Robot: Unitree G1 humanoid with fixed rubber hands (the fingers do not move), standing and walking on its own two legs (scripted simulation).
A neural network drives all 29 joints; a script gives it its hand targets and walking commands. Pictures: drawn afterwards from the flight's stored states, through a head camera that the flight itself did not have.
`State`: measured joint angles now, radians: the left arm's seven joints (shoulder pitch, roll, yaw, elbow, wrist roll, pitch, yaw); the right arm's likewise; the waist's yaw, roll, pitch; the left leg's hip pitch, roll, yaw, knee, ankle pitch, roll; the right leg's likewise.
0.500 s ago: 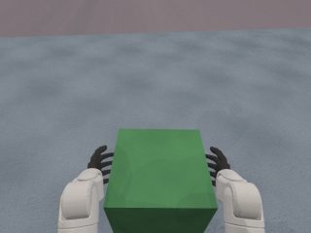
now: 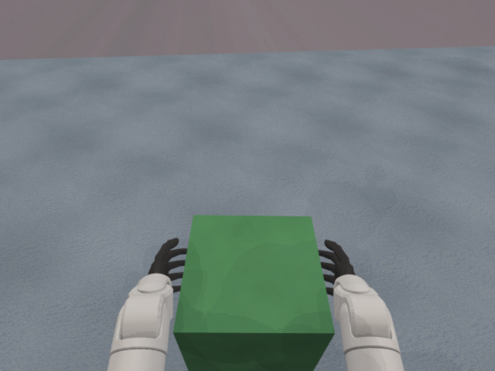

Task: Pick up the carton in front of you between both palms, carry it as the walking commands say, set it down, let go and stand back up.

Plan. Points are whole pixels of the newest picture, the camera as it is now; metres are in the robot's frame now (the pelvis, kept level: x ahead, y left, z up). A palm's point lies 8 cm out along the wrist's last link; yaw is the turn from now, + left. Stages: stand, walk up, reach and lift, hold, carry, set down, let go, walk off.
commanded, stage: carry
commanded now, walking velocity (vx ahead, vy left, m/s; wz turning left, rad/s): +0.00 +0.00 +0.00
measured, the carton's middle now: (251, 302) +0.28 +0.00 -0.04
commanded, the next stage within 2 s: hold in 0.50 s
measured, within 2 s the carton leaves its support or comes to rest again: neither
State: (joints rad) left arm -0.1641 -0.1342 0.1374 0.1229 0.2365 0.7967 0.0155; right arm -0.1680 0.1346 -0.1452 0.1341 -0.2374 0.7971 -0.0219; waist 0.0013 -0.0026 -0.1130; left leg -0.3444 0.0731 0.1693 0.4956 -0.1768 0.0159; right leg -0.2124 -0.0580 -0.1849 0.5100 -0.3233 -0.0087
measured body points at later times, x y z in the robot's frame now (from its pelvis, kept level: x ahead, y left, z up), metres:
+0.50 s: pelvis -0.01 -0.01 +0.00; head -0.03 -0.01 +0.45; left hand +0.29 +0.14 +0.03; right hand +0.29 -0.16 +0.03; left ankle +0.05 +0.11 -0.74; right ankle -0.03 -0.10 -0.74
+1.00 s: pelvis -0.03 +0.02 +0.01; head -0.06 +0.03 +0.45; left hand +0.29 +0.13 +0.04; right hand +0.25 -0.17 +0.04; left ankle +0.05 +0.12 -0.74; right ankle -0.03 -0.11 -0.74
